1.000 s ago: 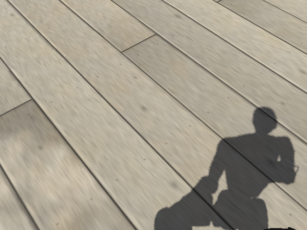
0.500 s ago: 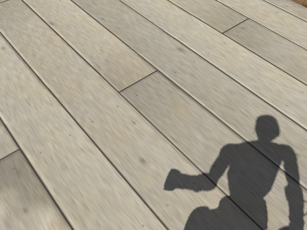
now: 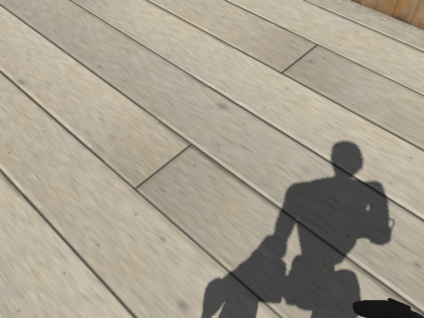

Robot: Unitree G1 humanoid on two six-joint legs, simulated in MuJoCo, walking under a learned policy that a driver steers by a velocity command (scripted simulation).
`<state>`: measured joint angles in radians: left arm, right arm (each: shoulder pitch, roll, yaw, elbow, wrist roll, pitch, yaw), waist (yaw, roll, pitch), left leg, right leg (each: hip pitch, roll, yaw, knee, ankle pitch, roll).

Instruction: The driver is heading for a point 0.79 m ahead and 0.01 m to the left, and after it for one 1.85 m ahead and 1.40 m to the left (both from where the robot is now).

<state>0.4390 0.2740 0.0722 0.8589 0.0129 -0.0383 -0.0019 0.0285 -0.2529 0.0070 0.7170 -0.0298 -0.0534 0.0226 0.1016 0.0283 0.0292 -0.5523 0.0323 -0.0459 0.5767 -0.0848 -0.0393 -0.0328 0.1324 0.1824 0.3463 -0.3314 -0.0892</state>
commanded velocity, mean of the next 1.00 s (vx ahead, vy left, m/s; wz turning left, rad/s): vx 0.50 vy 0.00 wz -0.04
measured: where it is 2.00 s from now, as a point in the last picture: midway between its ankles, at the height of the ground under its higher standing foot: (261, 231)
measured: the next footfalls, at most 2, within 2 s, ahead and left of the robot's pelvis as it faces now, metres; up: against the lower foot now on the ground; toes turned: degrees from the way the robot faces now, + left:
left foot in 0.04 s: +0.19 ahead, +0.12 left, +0.00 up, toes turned -5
right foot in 0.54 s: +0.40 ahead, -0.13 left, +0.00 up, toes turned -13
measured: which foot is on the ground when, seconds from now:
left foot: up 0.00-0.02, down 0.04-0.54, up 0.56-1.00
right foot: down 0.00-0.06, up 0.08-0.52, down 0.54-1.00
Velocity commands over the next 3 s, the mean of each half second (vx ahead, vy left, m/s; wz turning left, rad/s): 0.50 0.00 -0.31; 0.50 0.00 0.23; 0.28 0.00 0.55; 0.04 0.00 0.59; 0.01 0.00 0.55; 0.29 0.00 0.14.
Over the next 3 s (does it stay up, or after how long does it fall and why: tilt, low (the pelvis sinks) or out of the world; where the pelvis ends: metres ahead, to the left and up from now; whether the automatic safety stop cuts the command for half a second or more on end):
stays up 0.81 0.04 0.01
